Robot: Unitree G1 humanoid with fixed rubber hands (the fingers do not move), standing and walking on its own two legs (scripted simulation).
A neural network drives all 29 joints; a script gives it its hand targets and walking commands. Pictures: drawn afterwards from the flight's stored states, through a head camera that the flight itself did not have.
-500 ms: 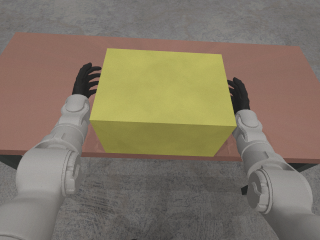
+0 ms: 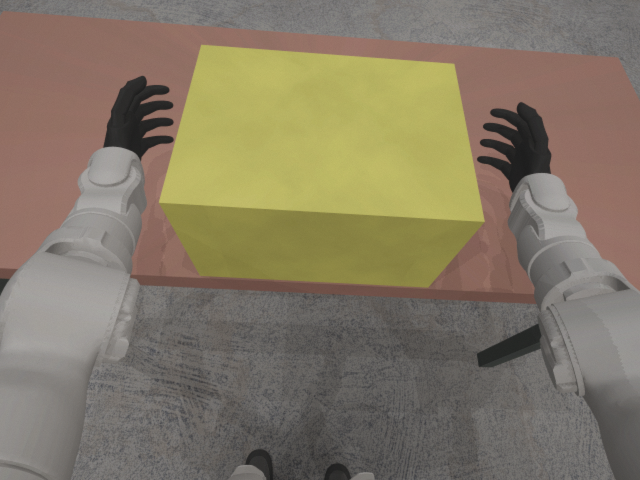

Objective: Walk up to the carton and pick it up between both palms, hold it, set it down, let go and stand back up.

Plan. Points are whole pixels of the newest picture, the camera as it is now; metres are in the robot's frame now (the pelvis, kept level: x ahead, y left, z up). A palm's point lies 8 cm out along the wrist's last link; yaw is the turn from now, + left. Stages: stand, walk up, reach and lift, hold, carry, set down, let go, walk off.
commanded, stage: set down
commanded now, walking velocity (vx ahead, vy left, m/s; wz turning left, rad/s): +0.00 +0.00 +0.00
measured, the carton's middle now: (322, 174) +0.49 +0.00 +0.04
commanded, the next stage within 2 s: none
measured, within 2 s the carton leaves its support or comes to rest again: neither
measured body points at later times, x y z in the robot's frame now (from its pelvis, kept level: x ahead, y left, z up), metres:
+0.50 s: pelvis +0.00 +0.01 +0.01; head +0.10 +0.03 +0.45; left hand +0.52 +0.25 +0.17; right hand +0.49 -0.26 +0.16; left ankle +0.02 +0.13 -0.71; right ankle -0.02 -0.08 -0.71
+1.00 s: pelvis +0.01 +0.01 +0.03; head +0.08 +0.02 +0.47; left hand +0.48 +0.25 +0.17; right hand +0.45 -0.28 +0.16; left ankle +0.02 +0.13 -0.71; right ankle -0.02 -0.08 -0.71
